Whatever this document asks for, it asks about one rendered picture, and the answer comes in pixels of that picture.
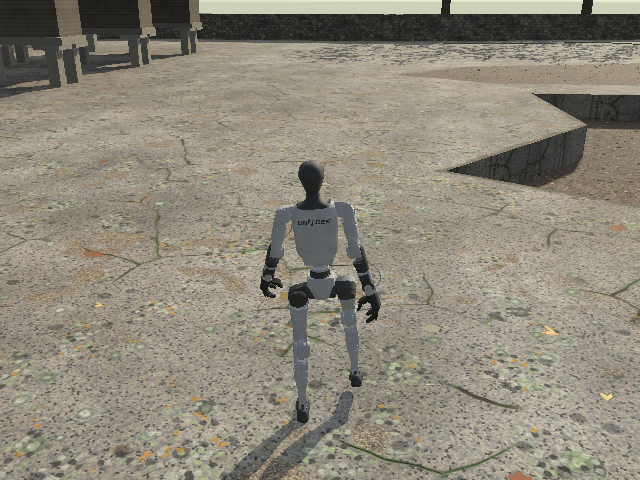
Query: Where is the left robot foot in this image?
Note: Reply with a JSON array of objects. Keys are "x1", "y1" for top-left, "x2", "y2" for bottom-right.
[{"x1": 296, "y1": 396, "x2": 310, "y2": 423}]

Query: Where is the robot left hand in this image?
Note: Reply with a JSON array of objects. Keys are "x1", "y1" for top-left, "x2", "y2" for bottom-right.
[{"x1": 260, "y1": 276, "x2": 283, "y2": 298}]

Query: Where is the right robot upper arm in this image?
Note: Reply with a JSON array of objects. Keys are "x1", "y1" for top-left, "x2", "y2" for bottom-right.
[{"x1": 334, "y1": 202, "x2": 362, "y2": 259}]

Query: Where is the right robot forearm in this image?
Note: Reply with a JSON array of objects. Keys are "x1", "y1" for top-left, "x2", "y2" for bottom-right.
[{"x1": 353, "y1": 243, "x2": 377, "y2": 296}]

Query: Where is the robot right hand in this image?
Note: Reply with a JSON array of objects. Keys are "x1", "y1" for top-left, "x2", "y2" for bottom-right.
[{"x1": 357, "y1": 292, "x2": 381, "y2": 323}]

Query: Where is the left robot forearm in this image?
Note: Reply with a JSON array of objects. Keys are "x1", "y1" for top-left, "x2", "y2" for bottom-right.
[{"x1": 262, "y1": 243, "x2": 280, "y2": 282}]

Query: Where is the left robot upper arm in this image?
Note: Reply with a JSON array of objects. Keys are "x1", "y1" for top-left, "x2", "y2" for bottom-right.
[{"x1": 269, "y1": 204, "x2": 293, "y2": 258}]

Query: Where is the robot right shin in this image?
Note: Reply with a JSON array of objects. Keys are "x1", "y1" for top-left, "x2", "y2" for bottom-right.
[{"x1": 344, "y1": 309, "x2": 359, "y2": 375}]

